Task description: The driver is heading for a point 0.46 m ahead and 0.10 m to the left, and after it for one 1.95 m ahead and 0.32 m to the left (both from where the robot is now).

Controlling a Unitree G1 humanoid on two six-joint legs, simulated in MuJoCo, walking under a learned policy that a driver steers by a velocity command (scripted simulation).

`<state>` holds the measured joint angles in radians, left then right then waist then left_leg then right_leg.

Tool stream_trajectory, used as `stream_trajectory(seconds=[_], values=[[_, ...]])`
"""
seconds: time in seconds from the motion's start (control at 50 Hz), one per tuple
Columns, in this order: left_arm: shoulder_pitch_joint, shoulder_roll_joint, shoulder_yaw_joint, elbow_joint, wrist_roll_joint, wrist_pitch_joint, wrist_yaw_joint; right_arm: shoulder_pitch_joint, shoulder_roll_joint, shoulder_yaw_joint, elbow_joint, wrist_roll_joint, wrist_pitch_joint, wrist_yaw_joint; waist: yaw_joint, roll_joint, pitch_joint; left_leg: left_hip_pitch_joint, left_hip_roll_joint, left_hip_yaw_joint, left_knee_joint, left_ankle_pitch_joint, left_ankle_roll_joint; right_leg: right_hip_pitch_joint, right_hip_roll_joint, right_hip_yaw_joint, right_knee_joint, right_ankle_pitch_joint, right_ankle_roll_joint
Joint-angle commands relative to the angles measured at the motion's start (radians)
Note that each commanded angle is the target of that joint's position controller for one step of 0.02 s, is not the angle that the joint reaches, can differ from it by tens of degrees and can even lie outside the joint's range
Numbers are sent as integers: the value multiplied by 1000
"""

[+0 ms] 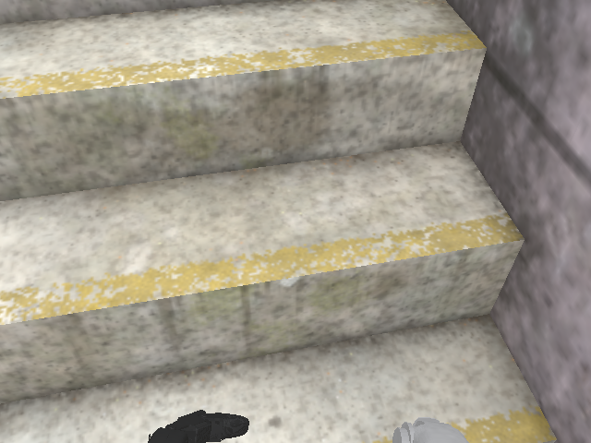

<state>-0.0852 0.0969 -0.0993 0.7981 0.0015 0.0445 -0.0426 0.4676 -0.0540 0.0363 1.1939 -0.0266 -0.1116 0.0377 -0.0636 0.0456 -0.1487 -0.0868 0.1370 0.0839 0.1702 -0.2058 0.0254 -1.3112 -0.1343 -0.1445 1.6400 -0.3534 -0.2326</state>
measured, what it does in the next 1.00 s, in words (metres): climbs, turning left: right foot 0.21 m higher, then left foot 0.19 m higher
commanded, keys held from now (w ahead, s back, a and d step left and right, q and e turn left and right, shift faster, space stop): w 0.16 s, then w+q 0.70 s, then w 0.14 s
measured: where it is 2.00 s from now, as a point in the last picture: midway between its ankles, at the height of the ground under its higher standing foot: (124, 49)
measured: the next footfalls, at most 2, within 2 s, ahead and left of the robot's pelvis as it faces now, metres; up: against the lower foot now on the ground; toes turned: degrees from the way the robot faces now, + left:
right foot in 0.02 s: +0.21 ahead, -0.13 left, +0.21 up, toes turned -9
left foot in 0.68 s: +0.39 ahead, +0.11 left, +0.40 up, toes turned +16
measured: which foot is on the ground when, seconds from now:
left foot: down 0.00-0.06, up 0.08-0.66, down 0.68-1.00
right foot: up 0.00-0.00, down 0.02-0.74, up 0.76-1.00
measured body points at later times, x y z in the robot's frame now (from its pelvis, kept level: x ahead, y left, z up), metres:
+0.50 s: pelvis +0.20 -0.06 +0.19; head +0.19 -0.05 +0.64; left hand +0.17 +0.13 +0.03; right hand +0.35 -0.24 +0.06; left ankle +0.29 +0.10 -0.21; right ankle +0.17 -0.12 -0.54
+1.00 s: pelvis +0.43 +0.03 +0.37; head +0.41 +0.02 +0.82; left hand +0.50 +0.28 +0.26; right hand +0.38 -0.18 +0.21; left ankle +0.35 +0.09 -0.36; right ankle +0.53 -0.09 -0.01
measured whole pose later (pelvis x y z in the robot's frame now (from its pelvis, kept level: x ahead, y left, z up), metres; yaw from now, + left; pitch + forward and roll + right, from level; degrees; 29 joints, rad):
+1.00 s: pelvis +0.43 +0.03 +0.37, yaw +22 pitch +6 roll +0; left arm 0.07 0.16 -0.05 0.91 0.03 -0.05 -0.09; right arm 0.54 -0.10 0.02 1.23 -0.11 -0.03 0.08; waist 0.02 0.00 -0.16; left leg -0.34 -0.11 -0.07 0.62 -0.38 0.08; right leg -1.40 -0.02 0.11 2.25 -0.07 -0.26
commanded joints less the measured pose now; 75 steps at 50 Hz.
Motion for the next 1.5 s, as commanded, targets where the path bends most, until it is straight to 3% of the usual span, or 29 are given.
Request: stream_trajectory(seconds=[0.02,0.04,0.06,0.08,0.1,0.14,0.18,0.24,0.3,0.5,0.56,0.66,0.7,0.74,0.76,0.78,0.9,0.94,1.0,1.06,1.12,1.14,1.18,1.22,1.26,1.32,1.46,1.48,1.5], values=[[250,14,39,9,-68,-54,67,172,-279,-59,39,111,-62,-97,150,125,-2,-88,136,32,117,1233,233,750,173,-181,-314,-290,19],[68,111,44,-76,55,-7,-23,29,-304,-49,22,-33,-35,76,227,255,-164,-26,181,-64,253,1653,250,703,203,80,-516,-6,-9],[287,167,58,4,46,-9,-33,84,-211,-49,-18,-102,-37,154,222,4,-318,-425,72,-155,592,1361,214,1115,20,474,-663,113,-145],[575,282,160,76,77,-15,61,28,-260,-112,-136,83,-75,65,257,-143,-323,-465,-87,-77,918,663,153,1219,-114,887,-1028,-797,-87],[501,342,184,135,27,-20,87,-79,-228,-127,-164,43,-70,44,236,-205,-233,-665,-141,-185,1399,209,127,1107,-180,1151,-1312,-1057,-56],[417,237,137,202,68,-44,-10,-178,-79,-97,-117,20,24,91,142,-267,148,-998,-157,-444,1859,485,199,734,-160,893,-1234,-684,80],[194,109,105,233,38,-64,-30,-153,-34,-68,-144,34,26,78,26,7,82,-1067,-171,-461,1953,447,254,710,-145,663,-1194,-475,107],[87,34,83,207,72,-125,-36,-110,-81,-68,-153,41,51,50,-99,13,52,-1050,-101,-323,1853,469,248,639,-67,219,-1231,-56,211],[94,62,82,181,75,-130,-17,-162,-110,-75,-141,56,67,88,-79,-106,43,-1095,-123,-234,2152,343,217,646,-67,110,-1321,-16,130],[558,2,40,356,145,-148,-87,-593,-118,-39,-359,10,162,-10,86,-99,45,-1598,-22,-179,1798,260,249,1231,-178,69,-1483,191,8],[602,79,48,370,118,-131,-104,-693,-62,-10,-388,-11,192,20,102,-99,58,-1557,20,-29,1738,9,238,1307,-242,18,-1545,301,-18],[460,364,109,344,61,-161,-105,-552,-104,1,-396,-7,186,83,-62,-248,-59,-966,-167,121,1193,-236,210,1405,-257,-125,-1382,1908,-91],[547,293,101,369,101,-155,-116,-436,-166,-20,-355,8,161,38,-35,-230,-194,-685,-244,48,964,-141,206,1452,-190,-110,-1155,1985,-97],[510,236,100,356,128,-134,-146,-52,-283,-70,-194,11,174,-4,-135,-80,-226,-219,-168,-342,666,-71,265,955,-70,-22,-791,1434,-51],[266,186,126,138,-45,-197,-21,-171,-318,-116,-250,-35,137,-48,-75,212,-147,-144,-63,-744,432,-608,335,654,143,-46,-291,491,71],[421,99,93,356,57,-114,-109,81,-307,-91,-125,-83,149,-15,-179,110,-86,-156,-31,-892,246,-442,262,418,182,381,164,579,39],[221,105,85,125,43,-105,-48,-289,-104,-37,-97,-37,49,57,205,-105,41,-358,-68,-313,285,193,134,23,122,266,464,334,-41],[196,66,55,119,29,-100,-54,-207,-102,-29,-103,-56,54,35,169,67,68,-448,-71,-338,188,15,195,-24,143,199,807,169,-33],[-31,80,33,-15,23,-83,-32,10,-162,-22,-51,-132,44,47,102,-54,49,-407,-90,-298,141,2,168,-22,74,145,451,354,-31],[-262,111,26,-141,23,-23,-20,8,-214,-24,-71,-41,65,89,95,108,53,-660,12,-298,-197,349,314,488,103,13,-31,47,70],[6,174,63,-98,48,-2,-45,-37,-378,-76,-111,60,-8,105,207,159,-40,-36,150,-262,90,1712,352,451,235,-75,-363,-35,150],[57,206,81,-70,33,-7,-40,87,-355,-80,-62,6,-20,117,146,138,-160,82,116,-197,254,2029,326,514,245,-40,-362,-27,87],[401,256,114,56,38,3,-20,126,-269,-79,-33,-85,3,149,213,-65,-268,-251,27,-224,611,1704,295,949,129,410,-704,-128,-48],[566,256,129,113,93,-8,7,-69,-159,-77,-34,-15,63,159,325,-356,-45,-827,-205,-391,1497,386,214,927,-81,1080,-1190,-621,-156],[508,158,115,245,58,-60,0,-239,-168,-78,-126,34,36,80,204,-163,102,-1106,-252,-419,1735,316,276,926,-57,856,-1144,-512,-65],[293,-41,61,302,47,-104,0,-250,-96,-43,-190,-13,52,37,31,-56,86,-1204,-207,-383,1809,217,289,867,5,535,-1158,-233,11],[493,74,82,315,107,-138,-6,-445,-131,-8,-321,-11,95,26,90,-104,107,-1389,-84,-163,2013,38,210,982,-71,393,-1354,-65,-4],[596,107,112,353,-22,-190,72,-537,-17,-5,-449,-20,57,-36,48,-62,282,-1427,-54,-110,2030,-11,107,1008,-139,477,-1423,-220,-7],[624,112,106,366,-24,-207,98,-574,-36,-1,-469,-8,39,-56,64,-28,315,-1504,-26,-118,2006,-52,78,1071,-150,497,-1436,-243,4]])
Keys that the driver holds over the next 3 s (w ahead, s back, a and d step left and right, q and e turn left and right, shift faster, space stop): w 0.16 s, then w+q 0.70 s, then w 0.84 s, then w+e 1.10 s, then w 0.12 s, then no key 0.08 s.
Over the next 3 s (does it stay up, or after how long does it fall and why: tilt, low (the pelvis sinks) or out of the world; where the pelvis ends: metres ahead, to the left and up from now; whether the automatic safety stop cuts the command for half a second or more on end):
stays up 1.32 0.31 1.17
